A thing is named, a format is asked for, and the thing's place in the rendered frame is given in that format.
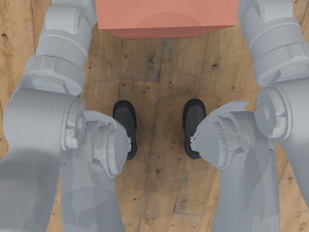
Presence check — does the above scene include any robot left foot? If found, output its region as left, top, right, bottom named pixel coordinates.
left=112, top=100, right=137, bottom=160

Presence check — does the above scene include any robot right forearm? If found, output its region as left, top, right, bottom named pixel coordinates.
left=237, top=0, right=309, bottom=88

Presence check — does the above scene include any robot right thigh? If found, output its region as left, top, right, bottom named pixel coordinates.
left=205, top=110, right=280, bottom=232

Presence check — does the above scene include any robot right upper arm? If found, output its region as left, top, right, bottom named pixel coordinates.
left=254, top=76, right=309, bottom=209

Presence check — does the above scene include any robot left forearm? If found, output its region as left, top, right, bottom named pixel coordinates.
left=2, top=0, right=98, bottom=141

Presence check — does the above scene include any robot left upper arm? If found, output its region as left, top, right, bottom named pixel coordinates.
left=0, top=88, right=86, bottom=232

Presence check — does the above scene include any carton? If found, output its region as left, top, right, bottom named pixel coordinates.
left=95, top=0, right=239, bottom=40

